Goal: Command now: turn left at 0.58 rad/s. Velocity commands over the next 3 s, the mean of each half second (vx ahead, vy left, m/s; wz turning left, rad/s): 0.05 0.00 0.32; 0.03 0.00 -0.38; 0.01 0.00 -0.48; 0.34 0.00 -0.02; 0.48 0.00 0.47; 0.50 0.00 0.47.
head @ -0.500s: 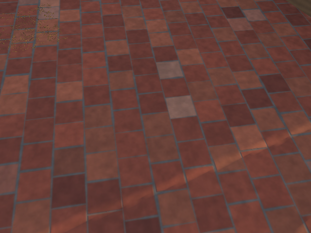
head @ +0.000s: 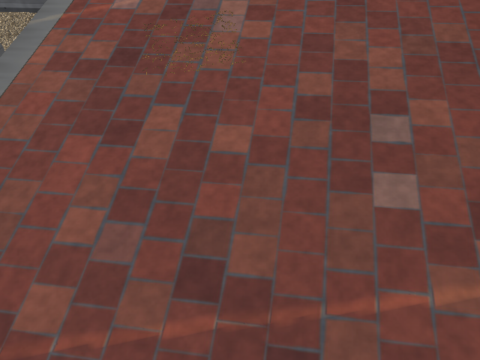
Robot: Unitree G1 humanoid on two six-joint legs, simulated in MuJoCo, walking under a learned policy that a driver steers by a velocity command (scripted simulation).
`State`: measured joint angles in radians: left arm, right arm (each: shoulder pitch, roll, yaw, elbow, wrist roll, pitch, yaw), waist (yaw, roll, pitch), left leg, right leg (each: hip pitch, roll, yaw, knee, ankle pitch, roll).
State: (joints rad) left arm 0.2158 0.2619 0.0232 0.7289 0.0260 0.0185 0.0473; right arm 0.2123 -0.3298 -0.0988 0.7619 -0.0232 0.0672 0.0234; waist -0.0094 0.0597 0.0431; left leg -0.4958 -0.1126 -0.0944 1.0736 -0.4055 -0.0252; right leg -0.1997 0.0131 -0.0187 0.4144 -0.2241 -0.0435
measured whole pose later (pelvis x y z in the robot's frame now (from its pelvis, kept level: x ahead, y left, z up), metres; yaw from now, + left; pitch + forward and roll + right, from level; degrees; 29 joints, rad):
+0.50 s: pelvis +0.01 +0.03 +0.00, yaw +8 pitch -1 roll +0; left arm 0.29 0.29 0.05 0.83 0.03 0.03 -0.01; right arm 0.24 -0.22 0.00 0.82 -0.02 0.00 -0.02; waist 0.02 -0.05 0.04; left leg -0.07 -0.05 0.00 0.31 -0.22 0.06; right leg -0.40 -0.03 -0.01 0.84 -0.36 0.01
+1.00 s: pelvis +0.04 +0.00 +0.00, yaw -7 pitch +0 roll +1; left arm 0.25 0.28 0.06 0.79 0.00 0.03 0.00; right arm 0.15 -0.29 -0.04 0.80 -0.02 0.05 -0.02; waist 0.01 0.03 0.09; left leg -0.47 0.00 -0.05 1.00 -0.39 -0.04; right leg -0.22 0.10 0.08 0.40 -0.18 -0.10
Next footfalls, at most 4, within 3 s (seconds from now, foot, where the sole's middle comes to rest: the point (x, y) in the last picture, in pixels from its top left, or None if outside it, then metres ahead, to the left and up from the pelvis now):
0.30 left None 0.00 0.12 -0.78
0.74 right None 0.08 -0.06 -0.78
1.30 left None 0.14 0.12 -0.78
1.76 right None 0.08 -0.08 -0.78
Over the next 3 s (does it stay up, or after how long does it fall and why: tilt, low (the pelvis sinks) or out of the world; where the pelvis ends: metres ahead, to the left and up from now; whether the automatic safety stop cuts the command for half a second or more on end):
stays up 0.71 -0.12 0.00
